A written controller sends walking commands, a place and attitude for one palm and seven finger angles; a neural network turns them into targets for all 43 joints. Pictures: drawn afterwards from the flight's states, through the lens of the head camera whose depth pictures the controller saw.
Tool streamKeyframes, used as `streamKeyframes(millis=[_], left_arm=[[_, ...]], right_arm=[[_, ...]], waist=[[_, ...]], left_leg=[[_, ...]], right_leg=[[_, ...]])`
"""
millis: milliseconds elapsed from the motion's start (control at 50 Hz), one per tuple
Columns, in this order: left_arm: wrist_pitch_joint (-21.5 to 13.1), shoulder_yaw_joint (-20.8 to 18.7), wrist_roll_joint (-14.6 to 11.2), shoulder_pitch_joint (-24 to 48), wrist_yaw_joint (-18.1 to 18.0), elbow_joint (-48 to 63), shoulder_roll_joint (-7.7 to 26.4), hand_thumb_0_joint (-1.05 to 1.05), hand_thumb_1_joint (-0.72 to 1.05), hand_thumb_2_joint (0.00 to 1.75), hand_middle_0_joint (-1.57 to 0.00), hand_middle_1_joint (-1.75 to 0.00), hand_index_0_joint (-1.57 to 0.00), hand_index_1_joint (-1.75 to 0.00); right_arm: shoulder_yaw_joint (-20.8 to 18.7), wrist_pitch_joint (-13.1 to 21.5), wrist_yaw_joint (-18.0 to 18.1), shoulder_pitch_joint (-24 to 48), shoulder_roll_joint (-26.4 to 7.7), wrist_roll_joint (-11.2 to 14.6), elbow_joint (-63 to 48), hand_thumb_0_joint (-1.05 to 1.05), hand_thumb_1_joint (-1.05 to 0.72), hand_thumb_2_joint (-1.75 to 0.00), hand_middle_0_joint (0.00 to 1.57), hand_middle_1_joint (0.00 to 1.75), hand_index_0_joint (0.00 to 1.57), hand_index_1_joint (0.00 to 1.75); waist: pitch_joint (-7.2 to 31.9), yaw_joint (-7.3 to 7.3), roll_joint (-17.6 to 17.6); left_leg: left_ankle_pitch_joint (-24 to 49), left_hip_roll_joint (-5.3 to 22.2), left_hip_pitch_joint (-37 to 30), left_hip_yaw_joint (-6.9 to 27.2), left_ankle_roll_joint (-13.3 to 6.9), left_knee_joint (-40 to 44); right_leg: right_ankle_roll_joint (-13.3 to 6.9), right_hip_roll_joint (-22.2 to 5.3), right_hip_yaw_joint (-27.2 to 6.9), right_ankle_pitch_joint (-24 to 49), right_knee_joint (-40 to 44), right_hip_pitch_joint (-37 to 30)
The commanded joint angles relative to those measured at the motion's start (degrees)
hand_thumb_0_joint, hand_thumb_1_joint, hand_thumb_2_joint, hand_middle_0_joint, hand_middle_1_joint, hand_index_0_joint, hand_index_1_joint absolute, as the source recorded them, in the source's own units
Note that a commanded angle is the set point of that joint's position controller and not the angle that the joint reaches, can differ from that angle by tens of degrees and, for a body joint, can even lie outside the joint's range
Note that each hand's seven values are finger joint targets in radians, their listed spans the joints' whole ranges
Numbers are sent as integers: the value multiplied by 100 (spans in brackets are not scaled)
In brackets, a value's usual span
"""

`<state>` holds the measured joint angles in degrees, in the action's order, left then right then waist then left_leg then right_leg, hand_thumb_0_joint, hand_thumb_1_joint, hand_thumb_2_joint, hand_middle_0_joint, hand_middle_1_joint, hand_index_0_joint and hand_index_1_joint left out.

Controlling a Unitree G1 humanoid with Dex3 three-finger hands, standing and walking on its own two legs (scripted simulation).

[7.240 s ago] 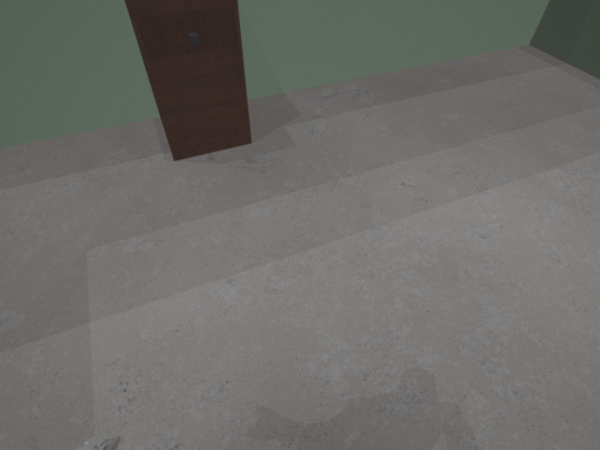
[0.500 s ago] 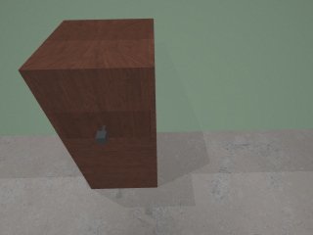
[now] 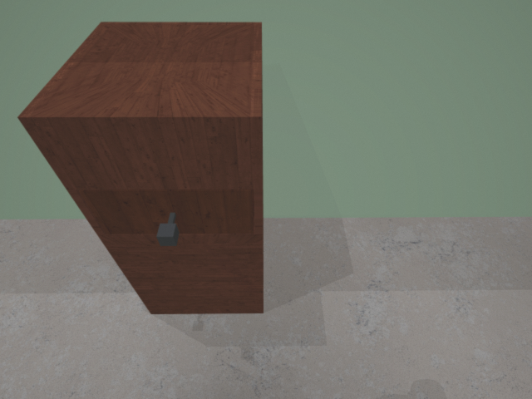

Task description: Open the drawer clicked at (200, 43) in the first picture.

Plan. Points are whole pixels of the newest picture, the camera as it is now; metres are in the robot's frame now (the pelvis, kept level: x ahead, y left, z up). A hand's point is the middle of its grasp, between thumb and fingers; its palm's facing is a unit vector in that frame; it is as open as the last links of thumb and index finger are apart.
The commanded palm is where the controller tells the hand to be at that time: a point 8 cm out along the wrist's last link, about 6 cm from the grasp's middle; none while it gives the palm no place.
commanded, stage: look again from close up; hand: left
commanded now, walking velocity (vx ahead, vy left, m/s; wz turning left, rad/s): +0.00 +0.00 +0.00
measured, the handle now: (169, 227) +0.50 +0.26 -0.14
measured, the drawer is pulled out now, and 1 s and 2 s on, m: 0.00 0.00 0.00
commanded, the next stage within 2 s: come to a stop and stand still in 0.30 s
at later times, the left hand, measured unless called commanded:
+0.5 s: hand out of the picture +0.02 +0.17 -0.17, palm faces +0.05 -0.98 -0.21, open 7.4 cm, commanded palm none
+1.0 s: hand out of the picture +0.08 +0.21 -0.17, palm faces +0.01 -0.97 -0.25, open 7.4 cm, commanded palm none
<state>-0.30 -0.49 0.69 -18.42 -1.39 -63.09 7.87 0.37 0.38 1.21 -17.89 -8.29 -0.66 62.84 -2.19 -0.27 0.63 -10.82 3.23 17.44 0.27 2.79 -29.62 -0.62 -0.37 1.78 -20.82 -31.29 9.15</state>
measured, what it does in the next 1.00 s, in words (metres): stands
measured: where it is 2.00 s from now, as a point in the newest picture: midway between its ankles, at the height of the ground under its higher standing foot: outside the picture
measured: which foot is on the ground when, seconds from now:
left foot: down 0.00-1.00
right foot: down 0.00-1.00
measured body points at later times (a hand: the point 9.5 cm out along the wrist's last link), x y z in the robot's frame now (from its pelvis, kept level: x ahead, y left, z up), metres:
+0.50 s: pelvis +0.03 -0.01 +0.00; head +0.04 -0.01 +0.45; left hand +0.02 +0.22 -0.15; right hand +0.06 -0.24 -0.16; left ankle +0.05 +0.15 -0.73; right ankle -0.04 -0.11 -0.73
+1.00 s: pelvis +0.03 +0.01 +0.00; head +0.03 +0.02 +0.45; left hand +0.08 +0.26 -0.15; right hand +0.09 -0.23 -0.15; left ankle +0.05 +0.15 -0.73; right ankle -0.04 -0.11 -0.73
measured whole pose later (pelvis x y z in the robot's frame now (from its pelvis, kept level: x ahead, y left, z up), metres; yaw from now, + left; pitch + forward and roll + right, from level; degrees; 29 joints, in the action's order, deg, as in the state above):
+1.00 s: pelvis +0.03 +0.01 +0.00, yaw -1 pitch -2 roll +0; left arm 0.5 -0.3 0.7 -15.6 -2.5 -54.8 11.9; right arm -0.6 -0.9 1.2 -12.6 -11.8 -1.0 55.3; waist -2.1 0.1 -0.6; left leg -16.1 2.6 16.2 -1.1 1.7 -34.3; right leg 0.7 -1.3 0.6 -23.8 -32.3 6.6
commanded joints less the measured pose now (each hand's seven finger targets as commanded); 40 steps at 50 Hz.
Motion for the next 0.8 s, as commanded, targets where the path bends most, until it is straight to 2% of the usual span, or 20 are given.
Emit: streamKeyframes(millis=[0,60,120,200,280,400,440,480,520,540,620,640,660,680,700,740,780], left_arm=[[-110,-99,16,-363,-52,149,631,0,90,90,-20,-30,-20,-30],[-104,-95,32,-397,-58,115,601,0,90,90,-20,-30,-20,-30],[-119,-100,28,-407,-51,84,624,0,90,90,-20,-30,-20,-30],[-118,-109,32,-418,-54,71,653,0,90,90,-20,-30,-20,-30],[-126,-109,32,-427,-57,59,681,0,90,90,-20,-30,-20,-30],[-121,-113,24,-370,-62,76,723,0,90,90,-20,-30,-20,-30],[-113,-124,29,-321,-71,107,753,0,90,90,-20,-30,-20,-30],[-111,-134,20,-341,-86,154,787,0,90,90,-20,-30,-20,-30],[-116,-140,16,-354,-90,161,790,0,90,90,-20,-30,-20,-30],[-109,-139,22,-310,-94,160,772,0,90,90,-20,-30,-20,-30],[-109,-137,16,-293,-82,165,769,0,90,90,-20,-30,-20,-30],[-221,-39,41,-21,-49,562,1614,0,90,90,-20,-30,-20,-30],[-230,-201,24,166,-86,646,1388,0,90,90,-20,-30,-20,-30],[-259,-184,14,178,-100,718,1348,0,90,90,-20,-30,-20,-30],[-261,-165,18,64,-123,725,1140,0,90,90,-20,-30,-20,-30],[-234,-99,11,-158,-156,725,1064,0,90,90,-20,-30,-20,-30],[-189,-148,14,-209,-182,814,1145,0,90,90,-20,-30,-20,-30]], right_arm=[[-123,82,22,-213,-572,-3,-143,0,-90,-90,20,30,20,30],[-124,91,29,-138,-589,-2,-110,0,-90,-90,20,30,20,30],[-124,96,35,-33,-613,0,-134,0,-90,-90,20,30,20,30],[-125,105,44,47,-654,0,-133,0,-90,-90,20,30,20,30],[-117,94,45,128,-643,0,-120,0,-90,-90,20,30,20,30],[-102,80,50,178,-659,0,-88,0,-90,-90,20,30,20,30],[-105,75,59,186,-663,5,-92,0,-90,-90,20,30,20,30],[-108,76,64,204,-687,9,-109,0,-90,-90,20,30,20,30],[-113,70,66,200,-685,11,-111,0,-90,-90,20,30,20,30],[-116,61,67,182,-669,9,-99,0,-90,-90,20,30,20,30],[-108,60,63,206,-693,5,-79,0,-90,-90,20,30,20,30],[-244,3,-2,395,-1193,-22,-731,0,-90,-90,20,30,20,30],[-318,57,25,530,-1290,-82,-917,0,-90,-90,20,30,20,30],[-291,41,45,441,-1005,-90,-989,0,-90,-90,20,30,20,30],[-243,38,42,326,-815,-82,-1014,0,-90,-90,20,30,20,30],[-167,36,14,136,-678,-92,-1043,0,-90,-90,20,30,20,30],[-216,18,25,137,-776,-58,-1078,0,-90,-90,20,30,20,30]], waist=[[-199,13,-32],[-252,30,31],[-133,29,-74],[-50,45,-25],[-44,66,-161],[-90,70,-107],[-139,65,-98],[-9,92,-116],[137,96,-164],[55,78,-238],[29,82,-148],[-691,-70,-200],[-176,-80,567],[221,-94,362],[340,-73,-130],[528,-31,-1040],[412,5,-1088]], left_leg=[[395,201,-433,170,-405,447],[547,238,-490,170,-421,456],[697,223,-589,136,-416,424],[964,237,-695,111,-418,384],[1091,234,-747,63,-403,359],[1172,214,-746,50,-382,374],[1370,220,-745,47,-372,391],[1691,227,-831,41,-367,337],[1684,229,-906,33,-368,323],[1590,228,-866,40,-368,335],[1427,221,-887,36,-355,388],[519,117,-677,222,-325,179],[450,145,-524,104,-332,-135],[662,111,-462,174,-339,-336],[647,80,-290,75,-321,-414],[557,-31,-83,-117,-347,-438],[569,-71,33,-190,-389,-406]], right_leg=[[-145,-410,-426,553,881,645],[-124,-394,-392,724,850,628],[-118,-435,-405,970,854,542],[-98,-448,-369,1248,809,436],[-93,-482,-361,1578,834,363],[-88,-497,-322,1760,865,271],[-87,-502,-309,1970,850,243],[-76,-525,-304,2283,776,167],[-71,-532,-299,2335,782,89],[-72,-516,-273,2259,800,106],[-79,-513,-300,2070,876,144],[-134,-477,-496,1021,1284,738],[-218,-689,-751,1314,938,765],[-267,-724,-805,1948,898,460],[-257,-767,-814,2542,830,247],[-236,-788,-732,4404,449,-371],[-192,-791,-583,5079,252,-552]])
